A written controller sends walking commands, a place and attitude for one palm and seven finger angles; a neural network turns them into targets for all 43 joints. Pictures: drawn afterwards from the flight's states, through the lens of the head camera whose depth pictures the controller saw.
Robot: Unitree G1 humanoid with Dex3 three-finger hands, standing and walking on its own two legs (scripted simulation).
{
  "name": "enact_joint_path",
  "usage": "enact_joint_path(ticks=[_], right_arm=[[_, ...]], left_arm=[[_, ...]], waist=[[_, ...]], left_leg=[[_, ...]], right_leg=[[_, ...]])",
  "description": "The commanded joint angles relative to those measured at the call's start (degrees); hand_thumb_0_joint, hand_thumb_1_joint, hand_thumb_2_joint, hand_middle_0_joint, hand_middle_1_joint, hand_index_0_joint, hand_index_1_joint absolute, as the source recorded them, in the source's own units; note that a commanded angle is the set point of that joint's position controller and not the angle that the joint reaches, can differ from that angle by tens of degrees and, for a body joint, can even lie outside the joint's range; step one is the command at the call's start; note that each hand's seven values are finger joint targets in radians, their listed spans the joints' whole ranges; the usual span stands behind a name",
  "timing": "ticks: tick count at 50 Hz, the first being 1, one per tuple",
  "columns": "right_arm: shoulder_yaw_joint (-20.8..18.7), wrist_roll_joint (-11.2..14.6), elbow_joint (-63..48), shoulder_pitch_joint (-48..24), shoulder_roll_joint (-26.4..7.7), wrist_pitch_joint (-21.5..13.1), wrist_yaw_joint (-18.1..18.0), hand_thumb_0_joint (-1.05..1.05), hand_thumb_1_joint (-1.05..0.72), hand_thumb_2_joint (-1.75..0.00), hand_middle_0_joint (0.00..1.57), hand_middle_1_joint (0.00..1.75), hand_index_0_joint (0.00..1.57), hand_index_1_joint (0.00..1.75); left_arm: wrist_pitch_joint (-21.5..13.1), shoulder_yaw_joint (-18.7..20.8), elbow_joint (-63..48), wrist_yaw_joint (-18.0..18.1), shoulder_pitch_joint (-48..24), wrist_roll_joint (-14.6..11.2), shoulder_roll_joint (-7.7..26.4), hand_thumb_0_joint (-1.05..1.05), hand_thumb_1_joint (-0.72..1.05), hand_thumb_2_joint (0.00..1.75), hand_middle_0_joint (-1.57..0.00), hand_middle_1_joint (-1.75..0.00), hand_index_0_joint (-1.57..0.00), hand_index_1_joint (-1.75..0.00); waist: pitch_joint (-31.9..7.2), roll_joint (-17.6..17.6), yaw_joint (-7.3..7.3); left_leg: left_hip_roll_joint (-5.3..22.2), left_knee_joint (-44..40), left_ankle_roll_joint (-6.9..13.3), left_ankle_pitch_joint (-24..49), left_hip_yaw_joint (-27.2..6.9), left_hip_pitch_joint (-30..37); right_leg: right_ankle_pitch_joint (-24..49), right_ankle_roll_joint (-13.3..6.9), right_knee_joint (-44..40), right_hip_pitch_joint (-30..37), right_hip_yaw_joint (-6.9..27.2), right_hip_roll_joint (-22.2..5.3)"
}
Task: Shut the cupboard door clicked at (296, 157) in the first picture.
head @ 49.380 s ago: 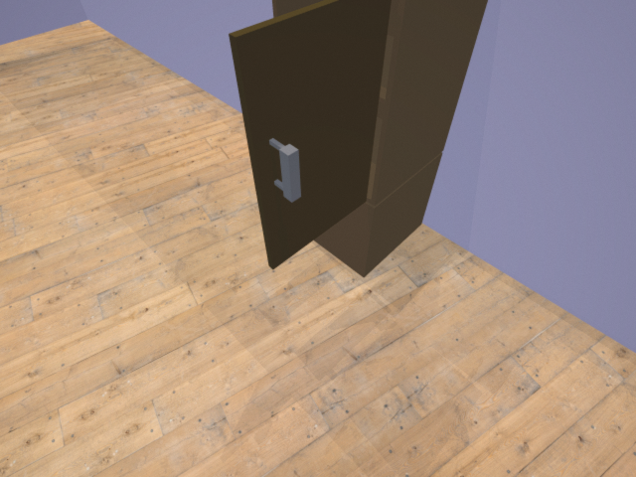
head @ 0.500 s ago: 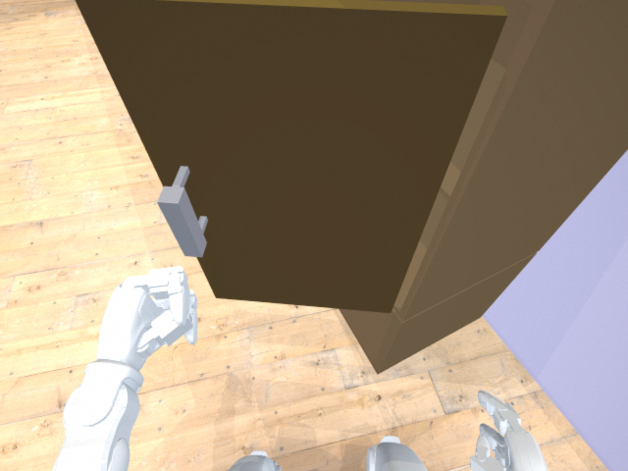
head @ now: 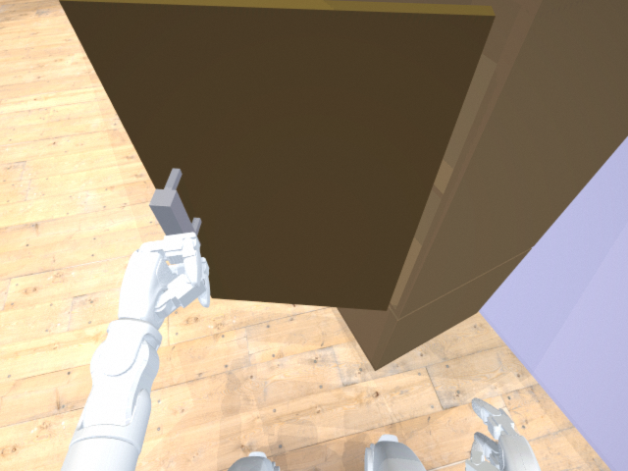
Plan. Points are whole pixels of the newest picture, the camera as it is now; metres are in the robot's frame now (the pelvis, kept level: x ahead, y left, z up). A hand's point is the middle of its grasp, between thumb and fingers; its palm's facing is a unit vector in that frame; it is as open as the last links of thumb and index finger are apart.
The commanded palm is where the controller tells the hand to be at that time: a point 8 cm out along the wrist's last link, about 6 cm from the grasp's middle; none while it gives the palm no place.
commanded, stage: bring the fist close to the handle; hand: left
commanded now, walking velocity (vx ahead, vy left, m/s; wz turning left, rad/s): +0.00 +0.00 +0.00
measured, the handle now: (182, 214) +0.44 +0.19 +0.05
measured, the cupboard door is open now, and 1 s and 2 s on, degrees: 58 53 40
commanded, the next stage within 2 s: push the door shut along its arc in 0.28 s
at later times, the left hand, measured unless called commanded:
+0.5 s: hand (188, 286) +0.33 +0.16 +0.06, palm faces -0.08 -1.00 -0.04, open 3.1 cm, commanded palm +0.32 +0.21 +0.06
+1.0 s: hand (199, 245) +0.39 +0.16 +0.06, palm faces -0.20 -0.98 -0.04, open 3.1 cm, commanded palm +0.39 +0.20 +0.06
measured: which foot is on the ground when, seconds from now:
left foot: down 0.00-1.00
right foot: down 0.00-1.00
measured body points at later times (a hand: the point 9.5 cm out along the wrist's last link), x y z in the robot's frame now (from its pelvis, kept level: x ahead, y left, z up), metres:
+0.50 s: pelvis +0.00 +0.00 +0.00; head +0.06 +0.00 +0.45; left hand +0.32 +0.22 +0.06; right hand +0.14 -0.25 -0.10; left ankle -0.02 +0.13 -0.67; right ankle +0.04 -0.13 -0.67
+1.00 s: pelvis -0.02 +0.01 -0.01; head +0.07 +0.02 +0.44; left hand +0.39 +0.21 +0.06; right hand +0.09 -0.25 -0.12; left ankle -0.02 +0.13 -0.67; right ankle +0.04 -0.13 -0.67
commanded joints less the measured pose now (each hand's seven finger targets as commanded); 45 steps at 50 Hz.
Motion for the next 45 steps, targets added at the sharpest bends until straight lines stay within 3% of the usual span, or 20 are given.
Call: enact_joint_path(ticks=[1, 5, 9, 11, 14, 16, 17, 20, 21, 22, 28, 31, 36, 39, 43, 45], right_arm=[[-3.46, 0.42, -8.08, 0.05, -7.92, -2.27, -0.24, 0.0, -0.9, -0.9, 0.2, 0.3, 0.2, 0.3], [-3.51, 0.5, -7.76, -0.1, -7.73, -2.39, -0.16, 0.0, -0.9, -0.9, 0.2, 0.3, 0.2, 0.3], [-3.53, 0.46, -6.84, -0.35, -7.97, -2.49, -0.58, 0.0, -0.9, -0.9, 0.2, 0.3, 0.2, 0.3], [-3.51, 0.37, -6.55, -0.2, -8.24, -2.42, -0.85, 0.0, -0.9, -0.9, 0.2, 0.3, 0.2, 0.3], [-3.5, 0.43, -6.66, -0.54, -7.92, -2.37, -0.83, 0.0, -0.9, -0.9, 0.2, 0.3, 0.2, 0.3], [-3.53, 0.45, -6.8, -0.28, -8.14, -2.17, -0.82, 0.0, -0.9, -0.9, 0.2, 0.3, 0.2, 0.3], [-3.39, 0.54, -6.78, -0.31, -8.02, -2.05, -0.76, 0.0, -0.9, -0.9, 0.2, 0.3, 0.2, 0.3], [-3.54, 0.56, -7.19, -0.38, -8.01, -2.05, -0.66, 0.0, -0.9, -0.9, 0.2, 0.3, 0.2, 0.3], [-3.56, 0.54, -7.03, -0.02, -8.49, -1.91, -0.81, 0.0, -0.9, -0.9, 0.2, 0.3, 0.2, 0.3], [-3.43, 0.57, -6.96, -0.22, -8.14, -1.95, -0.73, 0.0, -0.9, -0.9, 0.2, 0.3, 0.2, 0.3], [-3.19, 0.82, -5.35, 0.18, -8.92, -1.89, -1.49, 0.0, -0.9, -0.9, 0.2, 0.3, 0.2, 0.3], [-3.09, 0.77, -5.25, 0.56, -9.25, -1.51, -1.75, 0.0, -0.9, -0.9, 0.2, 0.3, 0.2, 0.3], [-3.04, 0.75, -5.33, 1.62, -9.26, -0.83, -1.35, 0.0, -0.9, -0.9, 0.2, 0.3, 0.2, 0.3], [-3.11, 0.84, -4.6, 2.34, -9.26, -0.5, -1.19, 0.0, -0.9, -0.9, 0.2, 0.3, 0.2, 0.3], [-3.19, 0.88, -3.3, 3.28, -9.69, -0.16, -1.42, 0.0, -0.9, -0.9, 0.2, 0.3, 0.2, 0.3], [-3.22, 0.88, -2.73, 3.68, -9.92, 0.07, -1.4, 0.0, -0.9, -0.9, 0.2, 0.3, 0.2, 0.3]], left_arm=[[-4.47, 5.0, -10.4, -0.15, -8.01, -1.02, 8.54, 0.0, 0.9, 0.9, -1.3, -1.5, -1.3, -1.5], [-5.88, 2.45, -11.73, -0.47, -11.22, -1.01, 6.39, 0.0, 0.9, 0.9, -1.3, -1.5, -1.3, -1.5], [-6.68, 3.2, -10.85, -0.46, -14.89, -0.78, 8.05, 0.0, 0.9, 0.9, -1.3, -1.5, -1.3, -1.5], [-6.75, 4.85, -9.85, -0.5, -14.8, -0.95, 9.77, 0.0, 0.9, 0.9, -1.3, -1.5, -1.3, -1.5], [-6.83, 4.89, -9.85, -1.07, -14.31, -1.44, 9.3, 0.0, 0.9, 0.9, -1.3, -1.5, -1.3, -1.5], [-6.18, 6.39, -7.76, -1.38, -10.91, -1.84, 10.22, 0.0, 0.9, 0.9, -1.3, -1.5, -1.3, -1.5], [-6.01, 5.07, -7.35, -1.73, -12.43, -1.87, 8.93, 0.0, 0.9, 0.9, -1.3, -1.5, -1.3, -1.5], [-6.02, 4.94, -7.86, -2.56, -11.4, -2.16, 8.66, 0.0, 0.9, 0.9, -1.3, -1.5, -1.3, -1.5], [-6.16, 5.89, -7.99, -2.78, -12.57, -1.99, 10.47, 0.0, 0.9, 0.9, -1.3, -1.5, -1.3, -1.5], [-6.22, 3.45, -8.32, -3.3, -14.64, -1.75, 8.3, 0.0, 0.9, 0.9, -1.3, -1.5, -1.3, -1.5], [-5.97, 3.89, -3.01, -4.88, -26.62, -1.59, 10.88, 0.0, 0.9, 0.9, -1.3, -1.5, -1.3, -1.5], [-5.28, 5.59, 0.02, -5.7, -28.68, -1.63, 13.17, 0.0, 0.9, 0.9, -1.3, -1.5, -1.3, -1.5], [-4.6, 5.48, 3.63, -7.49, -29.98, -1.91, 12.86, 0.0, 0.9, 0.9, -1.3, -1.5, -1.3, -1.5], [-4.7, 2.42, 4.69, -7.89, -37.65, -1.52, 10.78, 0.0, 0.9, 0.9, -1.3, -1.5, -1.3, -1.5], [-5.41, 1.64, 8.39, -8.59, -44.56, -0.75, 11.38, 0.0, 0.9, 0.9, -1.3, -1.5, -1.3, -1.5], [-5.65, 1.38, 10.6, -9.31, -46.57, -0.38, 11.65, 0.0, 0.9, 0.9, -1.3, -1.5, -1.3, -1.5]], waist=[[-15.6, -2.94, 0.78], [-15.02, -1.85, -0.32], [-14.96, -1.09, -0.82], [-15.4, -1.54, -0.36], [-17.81, -0.6, 0.1], [-17.33, -1.57, 0.79], [-16.35, -2.45, -0.17], [-16.39, -1.53, 0.17], [-16.38, -1.89, -0.01], [-16.5, -0.74, -0.8], [-14.83, -1.19, -2.49], [-16.92, -0.91, -1.91], [-19.93, 0.96, -1.25], [-18.98, 0.37, -3.27], [-18.61, -0.77, -4.79], [-18.99, 0.19, -4.82]], left_leg=[[-1.96, -9.36, 1.03, 18.62, 0.88, 0.92], [-1.86, -9.44, 1.05, 17.15, 0.67, 2.1], [-1.98, -9.05, 1.12, 15.24, 0.66, 1.46], [-1.99, -9.01, 1.28, 15.09, 0.6, 1.2], [-2.16, -9.18, 1.17, 16.8, 0.77, 1.94], [-2.1, -9.36, 1.17, 17.22, 0.74, 1.47], [-2.12, -9.37, 1.2, 16.83, 0.82, 1.05], [-2.12, -9.36, 1.13, 17.21, 0.98, 1.42], [-1.94, -9.28, 1.18, 17.69, 0.59, 1.56], [-2.0, -9.14, 1.22, 17.9, 0.63, 2.06], [-1.76, -8.58, 1.24, 13.93, -0.37, 1.56], [-1.87, -8.58, 1.35, 14.54, -0.38, 1.96], [-1.7, -8.8, 1.03, 19.44, -0.66, 3.98], [-1.41, -8.55, 0.95, 18.56, -1.17, 4.23], [-1.53, -8.12, 1.39, 15.9, -1.26, 3.49], [-1.62, -8.23, 1.33, 15.26, -1.59, 3.75]], right_leg=[[15.76, -1.17, -7.23, 20.54, 0.94, 2.04], [13.61, -1.13, -7.32, 17.98, 0.68, 2.14], [11.47, -1.06, -7.52, 17.37, 1.25, 1.99], [10.97, -1.14, -7.6, 18.0, 1.41, 2.01], [13.22, -1.19, -7.12, 19.61, 1.44, 1.9], [13.7, -1.25, -7.41, 20.4, 1.36, 2.07], [13.68, -1.03, -7.53, 19.79, 1.27, 2.02], [14.21, -1.07, -7.62, 19.73, 1.39, 2.02], [14.47, -1.27, -7.34, 19.6, 1.16, 2.06], [14.98, -1.19, -7.12, 18.92, 1.18, 2.1], [9.87, -1.24, -7.2, 14.55, 1.09, 2.13], [10.23, -1.43, -7.13, 15.69, 1.25, 2.1], [14.59, -1.8, -5.98, 16.05, 0.66, 2.22], [13.34, -1.57, -6.05, 13.24, 0.34, 2.3], [11.05, -1.53, -6.61, 11.61, 0.66, 2.33], [9.99, -1.77, -6.56, 10.72, 0.52, 2.35]])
